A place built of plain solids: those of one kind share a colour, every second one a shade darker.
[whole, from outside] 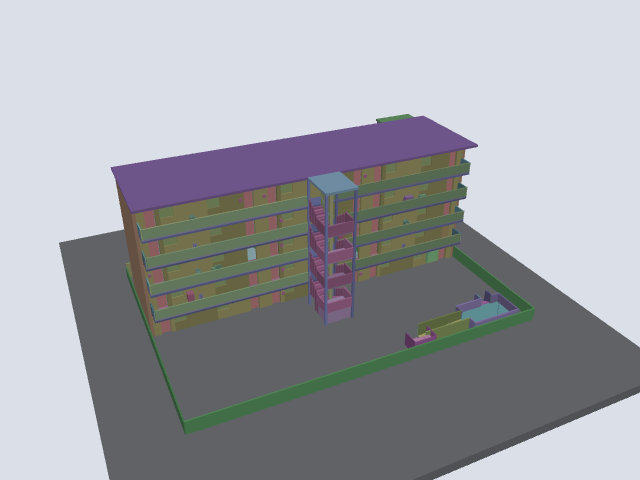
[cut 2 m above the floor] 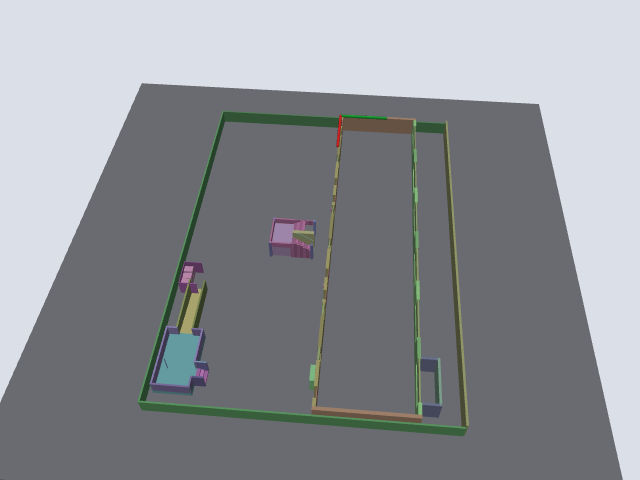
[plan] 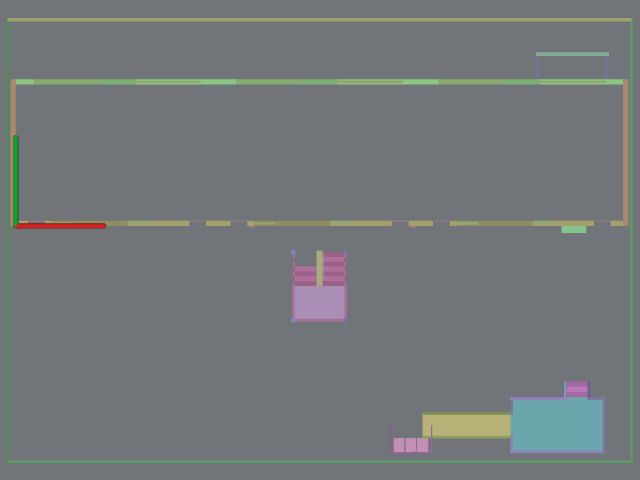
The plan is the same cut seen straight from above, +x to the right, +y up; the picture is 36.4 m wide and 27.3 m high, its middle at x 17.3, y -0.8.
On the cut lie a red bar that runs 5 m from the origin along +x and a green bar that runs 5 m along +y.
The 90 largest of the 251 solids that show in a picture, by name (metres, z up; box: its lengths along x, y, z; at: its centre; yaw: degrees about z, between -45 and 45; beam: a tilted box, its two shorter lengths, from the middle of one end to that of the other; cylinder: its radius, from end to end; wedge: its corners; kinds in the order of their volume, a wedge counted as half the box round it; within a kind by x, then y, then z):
{
 "roof_1": {"box": [35.54, 10.24, 0.25], "at": [17.27, 3.43, 14.43]},
 "face_1": {"box": [3.11, 0.3, 2.66], "at": [4.8, 0.15, 1.28]},
 "face_2": {"box": [3.11, 0.3, 2.86], "at": [4.8, 0.15, 4.04]},
 "face_3": {"box": [3.11, 0.3, 2.86], "at": [4.8, 0.15, 6.9]},
 "face_4": {"box": [3.11, 0.3, 2.86], "at": [4.8, 0.15, 9.77]},
 "face_5": {"box": [3.11, 0.3, 3.11], "at": [4.8, 0.15, 12.75]},
 "face_6": {"box": [2.31, 0.3, 2.66], "at": [8.71, 0.15, 1.28]},
 "face_7": {"box": [2.31, 0.3, 2.86], "at": [8.71, 0.15, 4.04]},
 "face_8": {"box": [2.31, 0.3, 2.86], "at": [8.71, 0.15, 6.9]},
 "face_9": {"box": [2.31, 0.3, 2.86], "at": [8.71, 0.15, 9.77]},
 "face_10": {"box": [2.31, 0.3, 3.11], "at": [8.71, 0.15, 12.75]},
 "face_11": {"box": [1.4, 0.3, 2.66], "at": [11.51, 0.15, 1.28]},
 "face_12": {"box": [1.4, 0.3, 2.86], "at": [11.51, 0.15, 4.04]},
 "face_13": {"box": [1.4, 0.3, 2.86], "at": [11.51, 0.15, 6.9]},
 "face_14": {"box": [1.4, 0.3, 2.86], "at": [11.51, 0.15, 9.77]},
 "face_15": {"box": [1.4, 0.3, 3.11], "at": [11.51, 0.15, 12.75]},
 "face_16": {"box": [3.11, 0.3, 2.66], "at": [16.32, 0.15, 1.28]},
 "face_17": {"box": [3.11, 0.3, 2.86], "at": [16.32, 0.15, 4.04]},
 "face_18": {"box": [3.11, 0.3, 2.86], "at": [16.32, 0.15, 6.9]},
 "face_19": {"box": [3.11, 0.3, 2.86], "at": [16.32, 0.15, 9.77]},
 "face_20": {"box": [3.11, 0.3, 3.11], "at": [16.32, 0.15, 12.75]},
 "face_21": {"box": [2.31, 0.3, 2.66], "at": [20.22, 0.15, 1.28]},
 "face_22": {"box": [2.31, 0.3, 2.86], "at": [20.22, 0.15, 6.9]},
 "face_23": {"box": [2.31, 0.3, 2.86], "at": [20.22, 0.15, 9.77]},
 "face_24": {"box": [2.31, 0.3, 3.11], "at": [20.22, 0.15, 12.75]},
 "face_25": {"box": [1.4, 0.3, 2.66], "at": [23.02, 0.15, 1.28]},
 "face_26": {"box": [1.4, 0.3, 2.86], "at": [23.02, 0.15, 4.04]},
 "face_27": {"box": [1.4, 0.3, 2.86], "at": [23.02, 0.15, 6.9]},
 "face_28": {"box": [1.4, 0.3, 2.86], "at": [23.02, 0.15, 9.77]},
 "face_29": {"box": [1.4, 0.3, 3.11], "at": [23.02, 0.15, 12.75]},
 "face_30": {"box": [3.11, 0.3, 2.66], "at": [27.83, 0.15, 1.28]},
 "face_31": {"box": [3.11, 0.3, 2.86], "at": [27.83, 0.15, 4.04]},
 "face_32": {"box": [3.11, 0.3, 2.86], "at": [27.83, 0.15, 6.9]},
 "face_33": {"box": [3.11, 0.3, 2.86], "at": [27.83, 0.15, 9.77]},
 "face_34": {"box": [3.11, 0.3, 3.11], "at": [27.83, 0.15, 12.75]},
 "face_35": {"box": [2.31, 0.3, 2.66], "at": [31.73, 0.15, 1.28]},
 "face_36": {"box": [2.31, 0.3, 2.86], "at": [31.73, 0.15, 4.04]},
 "face_37": {"box": [2.31, 0.3, 2.86], "at": [31.73, 0.15, 6.9]},
 "face_38": {"box": [2.31, 0.3, 2.86], "at": [31.73, 0.15, 9.77]},
 "face_39": {"box": [2.31, 0.3, 3.11], "at": [31.73, 0.15, 12.75]},
 "gable_1": {"box": [0.3, 8.35, 14.36], "at": [-0.15, 4.17, 7.13]},
 "gable_2": {"box": [0.3, 8.35, 14.36], "at": [34.69, 4.17, 7.13]},
 "deck_1": {"box": [34.54, 1.49, 0.24], "at": [17.27, -0.75, 2.74]},
 "deck_2": {"box": [34.54, 1.49, 0.24], "at": [17.27, -0.75, 5.6]},
 "deck_3": {"box": [34.54, 1.49, 0.24], "at": [17.27, -0.75, 8.47]},
 "deck_4": {"box": [34.54, 1.49, 0.24], "at": [17.27, -0.75, 11.33]},
 "deck_guard_whole_1": {"box": [15.86, 0.15, 1.0], "at": [7.93, -1.42, 3.46]},
 "deck_guard_whole_2": {"box": [15.86, 0.15, 1.0], "at": [7.93, -1.42, 6.33]},
 "deck_guard_whole_3": {"box": [15.86, 0.15, 1.0], "at": [7.93, -1.42, 9.19]},
 "deck_guard_whole_4": {"box": [15.86, 0.15, 1.0], "at": [7.93, -1.42, 12.05]},
 "deck_guard_whole_5": {"box": [17.09, 0.15, 1.0], "at": [25.99, -1.42, 12.05]},
 "deck_guard_whole_6": {"box": [15.86, 0.15, 1.0], "at": [26.61, -1.42, 3.46]},
 "deck_guard_whole_7": {"box": [15.86, 0.15, 1.0], "at": [26.61, -1.42, 6.33]},
 "deck_guard_whole_8": {"box": [15.86, 0.15, 1.0], "at": [26.61, -1.42, 9.19]},
 "site_fence_1": {"box": [0.15, 25.14, 1.45], "at": [-0.48, -0.84, 0.68]},
 "site_fence_2": {"box": [35.5, 0.15, 1.45], "at": [17.27, -13.41, 0.68]},
 "site_fence_3": {"box": [0.15, 25.14, 1.45], "at": [35.02, -0.84, 0.68]},
 "back_1": {"box": [1.0, 0.3, 2.66], "at": [0.5, 8.2, 1.28]},
 "back_2": {"box": [3.76, 0.3, 1.05], "at": [2.88, 8.2, 0.47]},
 "back_3": {"box": [2.0, 0.3, 2.66], "at": [5.76, 8.2, 1.28]},
 "back_4": {"box": [3.76, 0.3, 1.05], "at": [8.63, 8.2, 0.47]},
 "back_5": {"box": [2.0, 0.3, 2.66], "at": [11.51, 8.2, 1.28]},
 "back_6": {"box": [3.76, 0.3, 1.05], "at": [14.39, 8.2, 0.47]},
 "back_7": {"box": [2.0, 0.3, 2.66], "at": [17.27, 8.2, 1.28]},
 "back_8": {"box": [3.76, 0.3, 1.05], "at": [20.15, 8.2, 0.47]},
 "back_9": {"box": [2.0, 0.3, 2.66], "at": [23.02, 8.2, 1.28]},
 "back_10": {"box": [3.76, 0.3, 1.05], "at": [25.9, 8.2, 0.47]},
 "back_11": {"box": [2.0, 0.3, 2.66], "at": [28.78, 8.2, 1.28]},
 "back_12": {"box": [3.76, 0.3, 1.05], "at": [31.66, 8.2, 0.47]},
 "site_backwall_1": {"box": [35.5, 0.2, 1.85], "at": [17.27, 11.73, 0.88]},
 "unit_floor_1": {"box": [5.52, 7.75, 0.3], "at": [8.63, 4.17, 5.63]},
 "bay_back_1": {"box": [4.16, 0.21, 14.36], "at": [31.66, 9.77, 7.13]},
 "spine_1": {"box": [0.35, 2.02, 14.36], "at": [17.27, -2.4, 7.13]},
 "half_1": {"box": [2.81, 1.87, 1.48], "at": [17.27, -4.35, 0.69]},
 "half_2": {"box": [2.81, 1.87, 0.2], "at": [17.27, -4.35, 4.19]},
 "half_3": {"box": [2.81, 1.87, 0.2], "at": [17.27, -4.35, 7.05]},
 "bay_side_1": {"box": [0.21, 1.53, 14.36], "at": [29.69, 9.11, 7.13]},
 "bay_side_2": {"box": [0.21, 1.53, 14.36], "at": [33.63, 9.11, 7.13]},
 "green_1": {"box": [5.41, 3.19, 0.48], "at": [30.83, -11.34, 0.19]},
 "post_1": {"box": [0.24, 0.24, 14.36], "at": [15.79, -5.36, 7.13]},
 "post_2": {"box": [0.24, 0.24, 14.36], "at": [15.79, -1.49, 7.13]},
 "post_3": {"box": [0.24, 0.24, 14.36], "at": [18.75, -5.36, 7.13]},
 "post_4": {"box": [0.24, 0.24, 14.36], "at": [18.75, -1.49, 7.13]},
 "troof_1": {"box": [3.31, 3.84, 0.25], "at": [17.27, -3.61, 14.44]},
 "ramp_rail_whole_1": {"box": [5.0, 0.15, 1.48], "at": [25.63, -12.01, 0.69]},
 "ramp_rail_whole_2": {"box": [5.0, 0.15, 1.48], "at": [25.63, -10.66, 0.69]},
 "bay_roof_1": {"box": [4.36, 1.68, 0.2], "at": [31.66, 9.14, 14.41]},
 "green_ramp_1": {"wedge": [[23.13, -11.94, -0.05], [23.13, -11.94, 0.0], [23.13, -10.74, -0.05], [23.13, -10.74, 0.0], [28.13, -11.94, -0.05], [28.13, -11.94, 0.43], [28.13, -10.74, -0.05], [28.13, -10.74, 0.43]]},
 "hung_more_letter_boxes_letters_1": {"box": [1.4, 0.4, 1.76], "at": [31.74, -0.2, 1.25]},
 "green_rail_whole_1": {"box": [5.41, 0.15, 1.05], "at": [30.83, -12.86, 0.9]}
}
